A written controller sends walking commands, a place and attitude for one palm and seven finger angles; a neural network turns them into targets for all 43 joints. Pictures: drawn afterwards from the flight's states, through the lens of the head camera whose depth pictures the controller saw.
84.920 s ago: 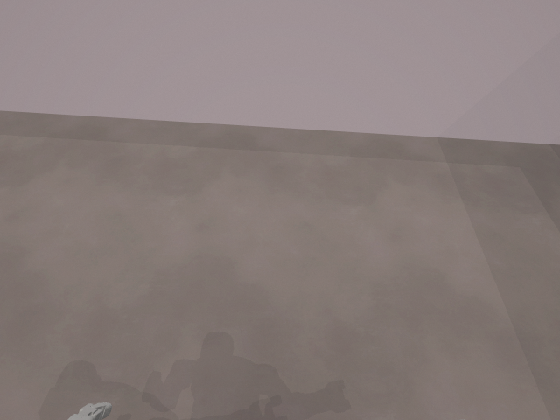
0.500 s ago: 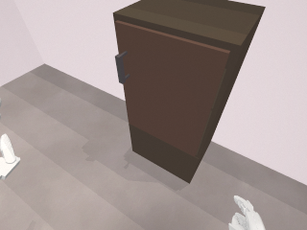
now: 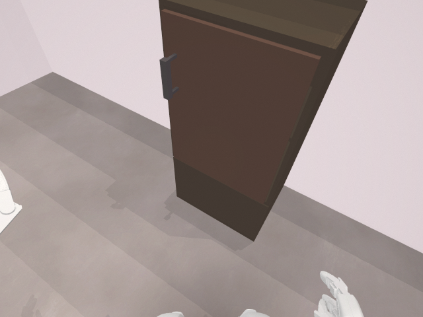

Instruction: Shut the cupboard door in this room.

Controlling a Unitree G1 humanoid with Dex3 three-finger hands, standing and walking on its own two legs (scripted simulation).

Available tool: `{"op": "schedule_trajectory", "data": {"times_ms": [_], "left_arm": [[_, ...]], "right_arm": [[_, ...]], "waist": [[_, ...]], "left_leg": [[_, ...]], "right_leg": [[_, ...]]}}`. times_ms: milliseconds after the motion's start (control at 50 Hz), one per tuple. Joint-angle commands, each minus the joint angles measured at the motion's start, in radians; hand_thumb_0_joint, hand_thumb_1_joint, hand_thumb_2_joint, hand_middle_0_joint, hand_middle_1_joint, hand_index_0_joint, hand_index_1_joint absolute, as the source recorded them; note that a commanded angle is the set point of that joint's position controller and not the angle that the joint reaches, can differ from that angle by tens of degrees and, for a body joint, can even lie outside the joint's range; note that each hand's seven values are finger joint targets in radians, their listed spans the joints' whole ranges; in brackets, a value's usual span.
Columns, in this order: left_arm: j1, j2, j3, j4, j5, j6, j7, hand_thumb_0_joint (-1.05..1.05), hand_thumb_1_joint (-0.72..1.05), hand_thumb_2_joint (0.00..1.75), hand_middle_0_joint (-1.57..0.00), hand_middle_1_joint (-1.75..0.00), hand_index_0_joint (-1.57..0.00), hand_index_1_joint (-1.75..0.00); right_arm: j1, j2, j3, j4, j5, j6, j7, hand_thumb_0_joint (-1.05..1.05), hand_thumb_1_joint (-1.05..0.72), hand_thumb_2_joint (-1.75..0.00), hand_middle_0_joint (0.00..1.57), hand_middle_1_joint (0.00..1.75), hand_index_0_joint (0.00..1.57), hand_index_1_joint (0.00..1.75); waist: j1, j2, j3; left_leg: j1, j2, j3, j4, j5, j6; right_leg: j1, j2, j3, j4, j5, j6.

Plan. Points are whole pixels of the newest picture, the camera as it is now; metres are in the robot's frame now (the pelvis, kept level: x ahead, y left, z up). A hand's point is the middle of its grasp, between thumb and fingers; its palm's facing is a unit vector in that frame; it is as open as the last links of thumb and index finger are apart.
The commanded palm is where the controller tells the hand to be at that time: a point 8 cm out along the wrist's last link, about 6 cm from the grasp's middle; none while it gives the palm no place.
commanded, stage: step back with the hand held close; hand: left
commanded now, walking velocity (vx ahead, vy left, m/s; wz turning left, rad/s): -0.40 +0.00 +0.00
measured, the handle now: (170, 76) +0.75 +0.16 +0.05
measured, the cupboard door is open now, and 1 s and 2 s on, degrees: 0 0 0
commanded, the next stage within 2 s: stop stepping back and stand still in 0.82 s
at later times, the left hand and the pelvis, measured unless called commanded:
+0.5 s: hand (18, 235) +0.17 +0.24 +0.19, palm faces +0.46 -0.78 -0.43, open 7.4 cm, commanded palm +0.09 +0.29 +0.21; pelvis -0.03 -0.02 +0.01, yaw +4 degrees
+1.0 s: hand out of the picture +0.05 +0.27 +0.19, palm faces +0.46 -0.76 -0.45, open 7.4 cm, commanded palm -0.03 +0.31 +0.21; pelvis -0.14 +0.00 +0.01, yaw +6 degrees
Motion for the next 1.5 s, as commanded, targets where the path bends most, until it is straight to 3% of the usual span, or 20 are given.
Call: {"op": "schedule_trajectory", "data": {"times_ms": [0, 120, 300, 360, 420, 460, 540, 560, 620, 760, 820, 860, 920, 960, 1000, 1120, 1240, 1360, 1420, 1480], "left_arm": [[-0.04, 0.213, 0.146, -0.234, -0.002, -0.068, 0.028, 0.0, 0.9, 0.9, -0.2, -0.3, -0.2, -0.3], [-0.037, 0.193, 0.156, -0.226, -0.001, -0.076, 0.023, 0.0, 0.9, 0.9, -0.2, -0.3, -0.2, -0.3], [-0.043, 0.166, 0.112, -0.243, -0.023, -0.077, -0.005, 0.0, 0.9, 0.9, -0.2, -0.3, -0.2, -0.3], [-0.056, 0.209, 0.144, -0.239, -0.011, -0.073, 0.001, 0.0, 0.9, 0.9, -0.2, -0.3, -0.2, -0.3], [-0.025, 0.249, 0.133, -0.24, -0.024, -0.052, 0.023, 0.0, 0.9, 0.9, -0.2, -0.3, -0.2, -0.3], [0.02, 0.27, 0.16, -0.249, -0.023, -0.047, 0.04, 0.0, 0.9, 0.9, -0.2, -0.3, -0.2, -0.3], [0.084, 0.241, 0.151, -0.263, -0.033, -0.038, 0.044, 0.0, 0.9, 0.9, -0.2, -0.3, -0.2, -0.3], [0.069, 0.24, 0.151, -0.3, -0.032, -0.046, 0.041, 0.0, 0.9, 0.9, -0.2, -0.3, -0.2, -0.3], [0.077, 0.219, 0.19, -0.247, -0.022, -0.052, 0.025, 0.0, 0.9, 0.9, -0.2, -0.3, -0.2, -0.3], [-0.073, 0.191, 0.09, -0.247, -0.019, -0.049, 0.006, 0.0, 0.9, 0.9, -0.2, -0.3, -0.2, -0.3], [-0.066, 0.232, 0.086, -0.234, -0.025, -0.031, 0.02, 0.0, 0.9, 0.9, -0.2, -0.3, -0.2, -0.3], [-0.013, 0.281, 0.139, -0.238, -0.016, -0.017, 0.035, 0.0, 0.9, 0.9, -0.2, -0.3, -0.2, -0.3], [0.076, 0.242, 0.146, -0.224, -0.03, -0.018, 0.028, 0.0, 0.9, 0.9, -0.2, -0.3, -0.2, -0.3], [0.087, 0.223, 0.156, -0.268, -0.029, -0.039, 0.03, 0.0, 0.9, 0.9, -0.2, -0.3, -0.2, -0.3], [0.061, 0.215, 0.162, -0.253, -0.034, -0.033, 0.023, 0.0, 0.9, 0.9, -0.2, -0.3, -0.2, -0.3], [-0.029, 0.126, 0.005, -0.192, -0.024, 0.025, 0.02, 0.0, 0.9, 0.9, -0.2, -0.3, -0.2, -0.3], [-0.092, 0.187, 0.033, -0.171, -0.041, 0.046, 0.029, 0.0, 0.9, 0.9, -0.2, -0.3, -0.2, -0.3], [-0.129, 0.214, 0.063, -0.14, -0.031, 0.02, 0.037, 0.0, 0.9, 0.9, -0.2, -0.3, -0.2, -0.3], [-0.078, 0.204, 0.089, -0.181, -0.035, 0.005, 0.035, 0.0, 0.9, 0.9, -0.2, -0.3, -0.2, -0.3], [0.0, 0.181, 0.068, -0.143, -0.034, 0.013, 0.022, 0.0, 0.9, 0.9, -0.2, -0.3, -0.2, -0.3]], "right_arm": [[-0.078, -0.139, -0.059, -0.156, -0.001, -0.042, -0.011, 0.0, -0.9, -0.9, 0.2, 0.3, 0.2, 0.3], [-0.087, -0.147, -0.063, -0.154, -0.005, -0.047, -0.023, 0.0, -0.9, -0.9, 0.2, 0.3, 0.2, 0.3], [-0.096, -0.131, -0.07, -0.119, -0.017, -0.064, -0.015, 0.0, -0.9, -0.9, 0.2, 0.3, 0.2, 0.3], [-0.091, -0.122, -0.075, -0.127, -0.01, -0.047, -0.014, 0.0, -0.9, -0.9, 0.2, 0.3, 0.2, 0.3], [-0.111, -0.073, -0.067, -0.124, -0.01, -0.018, 0.008, 0.0, -0.9, -0.9, 0.2, 0.3, 0.2, 0.3], [-0.112, -0.073, -0.065, -0.121, -0.006, 0.0, 0.011, 0.0, -0.9, -0.9, 0.2, 0.3, 0.2, 0.3], [-0.089, -0.084, -0.056, -0.099, -0.006, 0.021, -0.013, 0.0, -0.9, -0.9, 0.2, 0.3, 0.2, 0.3], [-0.115, -0.115, -0.074, -0.112, -0.006, 0.009, -0.027, 0.0, -0.9, -0.9, 0.2, 0.3, 0.2, 0.3], [-0.104, -0.138, -0.096, -0.133, 0.006, -0.046, -0.037, 0.0, -0.9, -0.9, 0.2, 0.3, 0.2, 0.3], [-0.096, -0.12, -0.082, -0.083, -0.014, -0.082, -0.026, 0.0, -0.9, -0.9, 0.2, 0.3, 0.2, 0.3], [-0.107, -0.072, -0.076, -0.089, 0.001, -0.053, -0.011, 0.0, -0.9, -0.9, 0.2, 0.3, 0.2, 0.3], [-0.139, -0.068, -0.073, -0.092, -0.013, -0.02, 0.0, 0.0, -0.9, -0.9, 0.2, 0.3, 0.2, 0.3], [-0.076, -0.068, -0.052, -0.1, -0.004, 0.012, -0.008, 0.0, -0.9, -0.9, 0.2, 0.3, 0.2, 0.3], [-0.089, -0.13, -0.068, -0.144, -0.002, -0.013, -0.029, 0.0, -0.9, -0.9, 0.2, 0.3, 0.2, 0.3], [-0.081, -0.108, -0.066, -0.146, 0.007, -0.057, -0.032, 0.0, -0.9, -0.9, 0.2, 0.3, 0.2, 0.3], [-0.059, -0.106, -0.034, -0.096, -0.001, -0.101, -0.013, 0.0, -0.9, -0.9, 0.2, 0.3, 0.2, 0.3], [-0.093, -0.087, -0.04, -0.084, -0.007, -0.087, -0.018, 0.0, -0.9, -0.9, 0.2, 0.3, 0.2, 0.3], [-0.094, -0.097, -0.027, -0.074, -0.003, -0.054, -0.032, 0.0, -0.9, -0.9, 0.2, 0.3, 0.2, 0.3], [-0.087, -0.109, -0.021, -0.086, -0.009, -0.069, -0.04, 0.0, -0.9, -0.9, 0.2, 0.3, 0.2, 0.3], [-0.095, -0.096, -0.031, -0.097, -0.015, -0.08, -0.028, 0.0, -0.9, -0.9, 0.2, 0.3, 0.2, 0.3]], "waist": [[-0.004, 0.033, -0.095], [0.0, 0.181, -0.101], [0.002, 0.133, -0.144], [-0.001, 0.019, -0.133], [0.006, -0.171, -0.165], [0.001, -0.129, -0.205], [-0.018, 0.04, -0.184], [-0.006, 0.161, -0.163], [0.007, 0.276, -0.18], [-0.001, 0.103, -0.18], [0.003, -0.137, -0.191], [0.015, -0.149, -0.181], [-0.019, -0.063, -0.151], [0.001, 0.362, -0.144], [-0.005, 0.28, -0.154], [-0.012, 0.226, -0.013], [-0.003, -0.084, -0.067], [-0.026, 0.023, 0.055], [-0.017, 0.391, 0.021], [0.007, 0.213, -0.012]], "left_leg": [[-0.39, 0.144, -0.239, -0.314, -0.355, 0.011], [-0.534, 0.26, -0.308, -0.49, -0.41, 0.05], [-0.317, 0.261, -0.27, -0.357, -0.01, 0.027], [-0.344, 0.137, -0.189, -0.215, -0.297, -0.019], [-0.068, 0.026, -0.115, 0.167, -0.181, -0.1], [-0.018, 0.039, -0.135, 0.223, -0.185, -0.099], [0.098, 0.056, -0.069, -0.303, 0.022, -0.08], [-0.013, 0.174, -0.204, -0.398, 0.074, -0.029], [-0.377, 0.317, -0.234, -0.498, -0.186, 0.035], [-0.14, 0.19, -0.109, -0.256, 0.055, -0.048], [0.0, 0.032, -0.032, -0.006, -0.127, -0.114], [0.031, 0.025, -0.06, 0.147, -0.139, -0.112], [0.195, 0.059, -0.063, -0.268, -0.036, -0.086], [-0.048, 0.334, -0.343, -0.578, -0.281, 0.022], [-0.205, 0.379, -0.345, -0.623, -0.47, 0.045], [0.01, 0.212, -0.151, -0.542, -0.35, -0.073], [0.259, 0.081, -0.028, -0.114, 0.0, -0.096], [0.175, 0.1, -0.059, -0.216, -0.083, -0.069], [0.13, 0.313, -0.474, -0.675, -0.578, -0.002], [0.017, 0.318, -0.379, -0.672, -0.436, 0.008]], "right_leg": [[0.413, -0.107, 0.27, -0.073, -0.067, -0.039], [0.572, 0.021, 0.119, 0.178, 0.081, 0.013], [0.466, 0.006, 0.201, 0.113, 0.151, -0.009], [0.394, -0.117, 0.402, -0.072, 0.111, -0.061], [0.115, -0.368, 0.598, -0.405, -0.103, -0.188], [0.128, -0.376, 0.514, -0.388, 0.026, -0.199], [0.175, -0.157, 0.226, -0.204, 0.183, -0.048], [0.245, -0.06, 0.158, -0.113, 0.128, 0.006], [0.538, 0.058, 0.066, 0.15, 0.055, 0.056], [0.338, -0.065, 0.261, -0.047, 0.341, -0.005], [0.118, -0.254, 0.464, -0.378, -0.033, -0.087], [0.05, -0.315, 0.475, -0.441, -0.12, -0.145], [-0.004, -0.154, 0.244, -0.272, -0.093, -0.052], [0.186, 0.066, 0.038, 0.098, -0.187, 0.043], [0.316, 0.086, 0.053, 0.325, -0.224, 0.049], [0.306, 0.07, -0.028, -0.224, -0.25, -0.004], [0.037, -0.16, 0.302, -0.465, -0.457, -0.131], [0.013, -0.144, 0.216, -0.317, -0.531, -0.125], [0.055, 0.079, -0.005, 0.119, -0.382, -0.017], [0.231, 0.051, -0.002, 0.126, -0.308, -0.017]]}}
